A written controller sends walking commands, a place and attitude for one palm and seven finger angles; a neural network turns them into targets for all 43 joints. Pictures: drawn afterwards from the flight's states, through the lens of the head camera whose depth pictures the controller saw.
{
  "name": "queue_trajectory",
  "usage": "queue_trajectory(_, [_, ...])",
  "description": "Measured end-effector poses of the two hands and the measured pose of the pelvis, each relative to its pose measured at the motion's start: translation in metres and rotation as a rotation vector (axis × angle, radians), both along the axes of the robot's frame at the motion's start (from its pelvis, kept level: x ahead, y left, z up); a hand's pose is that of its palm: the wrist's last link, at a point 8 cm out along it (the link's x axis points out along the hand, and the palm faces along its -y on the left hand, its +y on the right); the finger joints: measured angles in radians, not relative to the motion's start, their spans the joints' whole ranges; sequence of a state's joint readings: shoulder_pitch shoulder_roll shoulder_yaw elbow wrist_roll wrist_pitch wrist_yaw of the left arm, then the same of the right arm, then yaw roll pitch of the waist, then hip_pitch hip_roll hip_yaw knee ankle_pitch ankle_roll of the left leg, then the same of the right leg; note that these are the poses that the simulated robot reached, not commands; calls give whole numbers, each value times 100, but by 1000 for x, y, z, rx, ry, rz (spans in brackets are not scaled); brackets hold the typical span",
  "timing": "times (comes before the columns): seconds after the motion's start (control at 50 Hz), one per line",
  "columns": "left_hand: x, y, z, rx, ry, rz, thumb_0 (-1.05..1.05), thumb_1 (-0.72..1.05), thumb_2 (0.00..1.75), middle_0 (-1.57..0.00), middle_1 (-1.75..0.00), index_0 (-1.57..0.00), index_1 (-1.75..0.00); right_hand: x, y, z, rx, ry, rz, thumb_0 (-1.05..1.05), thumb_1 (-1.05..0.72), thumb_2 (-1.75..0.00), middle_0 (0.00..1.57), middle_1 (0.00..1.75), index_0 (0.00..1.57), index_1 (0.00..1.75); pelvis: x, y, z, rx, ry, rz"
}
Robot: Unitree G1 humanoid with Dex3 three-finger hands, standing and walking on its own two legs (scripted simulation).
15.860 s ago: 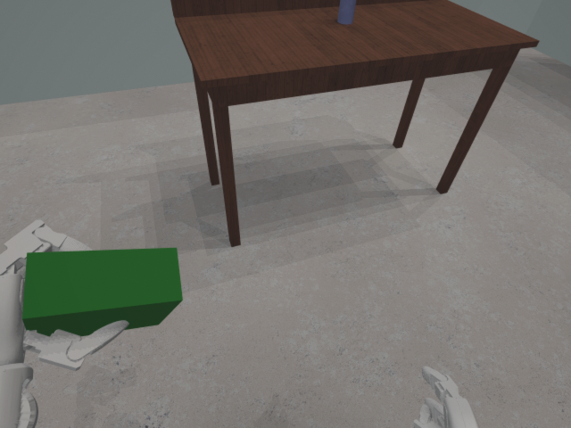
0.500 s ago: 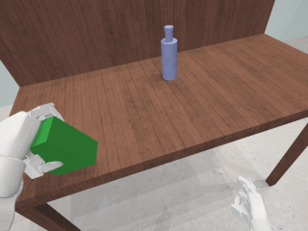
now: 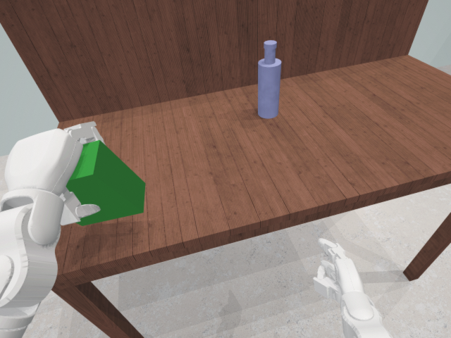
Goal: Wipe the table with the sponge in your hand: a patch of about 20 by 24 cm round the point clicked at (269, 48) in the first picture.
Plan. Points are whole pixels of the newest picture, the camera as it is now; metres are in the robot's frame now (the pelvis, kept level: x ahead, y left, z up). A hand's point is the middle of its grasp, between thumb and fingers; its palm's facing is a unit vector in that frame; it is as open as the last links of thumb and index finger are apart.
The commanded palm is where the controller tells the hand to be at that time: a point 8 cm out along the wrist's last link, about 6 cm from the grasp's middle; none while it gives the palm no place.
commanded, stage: turn the palm down, sponge in hand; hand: left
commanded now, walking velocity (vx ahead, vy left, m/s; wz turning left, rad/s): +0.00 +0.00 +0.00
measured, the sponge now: (99, 193) +0.25 +0.27 +0.16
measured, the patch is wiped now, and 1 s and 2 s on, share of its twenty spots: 0.00 0.00 0.00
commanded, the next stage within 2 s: move the sponge above the wiping area in 0.54 s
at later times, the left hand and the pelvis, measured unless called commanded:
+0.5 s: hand (79, 169) +0.24 +0.27 +0.23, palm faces +0.33 -0.05 -0.94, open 10.0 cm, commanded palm +0.19 +0.25 +0.28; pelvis +0.00 -0.02 +0.00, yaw +0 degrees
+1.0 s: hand (74, 173) +0.25 +0.29 +0.21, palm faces +0.30 -0.09 -0.95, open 10.0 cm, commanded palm +0.20 +0.27 +0.27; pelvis +0.01 -0.01 +0.00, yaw +0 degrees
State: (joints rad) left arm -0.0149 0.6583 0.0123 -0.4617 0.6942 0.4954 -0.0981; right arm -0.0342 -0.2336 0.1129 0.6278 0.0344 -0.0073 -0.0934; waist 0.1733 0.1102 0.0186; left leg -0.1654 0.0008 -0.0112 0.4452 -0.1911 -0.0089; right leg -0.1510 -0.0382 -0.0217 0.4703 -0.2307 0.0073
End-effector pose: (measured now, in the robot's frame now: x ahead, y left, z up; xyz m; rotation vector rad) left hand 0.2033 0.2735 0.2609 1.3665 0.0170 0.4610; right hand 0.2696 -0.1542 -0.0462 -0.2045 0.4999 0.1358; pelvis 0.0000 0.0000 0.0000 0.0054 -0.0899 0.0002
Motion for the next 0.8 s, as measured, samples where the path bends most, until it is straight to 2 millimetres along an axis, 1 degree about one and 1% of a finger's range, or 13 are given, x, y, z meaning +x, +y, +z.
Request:
queue_trajectory(0.08, [-2,14,18,16,-56,91,0,-49,102,-74,-133,-76,-133,-1,-6,-1,18,15,-5,2,-91,-90,20,30,21,30,0,-5,1,-2,1,1])
queue_trajectory(0.12, [-3,20,18,-1,-55,132,0,-49,102,-74,-133,-76,-133,-3,-12,-2,24,20,-13,2,-91,-90,20,30,21,30,-1,-8,1,-2,4,3])
queue_trajectory(0.16, [-3,20,11,-25,-33,153,0,-49,102,-74,-133,-76,-133,-4,-18,-3,26,23,-23,2,-91,-90,20,30,21,30,-1,-10,1,-2,7,6])
queue_trajectory(0.2, [-2,15,-2,-52,3,145,0,-49,102,-74,-133,-76,-133,-5,-25,-4,23,20,-32,2,-91,-90,20,30,20,30,-2,-12,0,-2,8,7])
queue_trajectory(0.26, [-1,-2,-23,-76,70,89,0,-49,102,-74,-133,-75,-133,-7,-34,-6,6,15,-46,2,-91,-90,20,30,20,30,-2,-15,0,0,6,7])
queue_trajectory(0.32, [0,-20,-32,-49,100,18,0,-49,102,-74,-133,-76,-133,-7,-41,-6,-13,4,-51,2,-91,-90,20,30,20,30,-1,-18,-1,2,1,3])
queue_trajectory(0.36, [0,-26,-28,-10,94,-9,0,-49,102,-74,-133,-76,-133,-8,-45,-6,-18,2,-54,2,-91,-90,20,30,20,30,0,-20,-1,3,-2,-1])
queue_trajectory(0.4, [0,-26,-18,32,65,-10,0,-49,102,-74,-133,-76,-133,-8,-47,-6,-16,2,-56,2,-91,-90,20,30,20,30,1,-21,-1,2,-6,-3])
queue_trajectory(0.48, [3,-14,6,63,-8,52,0,-49,102,-74,-133,-76,-133,-8,-50,-8,5,11,-64,2,-91,-90,20,30,20,30,2,-24,-1,1,-9,-4])
queue_trajectory(0.54, [5,-5,13,41,-24,100,0,-49,102,-74,-133,-76,-133,-9,-52,-9,22,13,-72,2,-91,-90,20,30,20,30,2,-25,-1,1,-2,-1])
queue_trajectory(0.62, [8,-6,-1,-9,22,99,0,-49,102,-74,-133,-76,-133,-11,-54,-10,34,8,-82,2,-91,-90,20,30,20,30,2,-24,-1,3,8,-2])
queue_trajectory(0.72, [8,-22,-26,-26,101,16,0,-49,102,-74,-133,-76,-133,-10,-53,-11,13,1,-81,2,-91,-90,20,30,20,30,4,-22,-2,5,9,-5])
queue_trajectory(0.8, [6,-25,-24,17,90,-14,0,-49,102,-74,-133,-76,-133,-8,-50,-10,0,3,-69,2,-91,-90,20,30,20,30,5,-20,-2,5,3,-7])
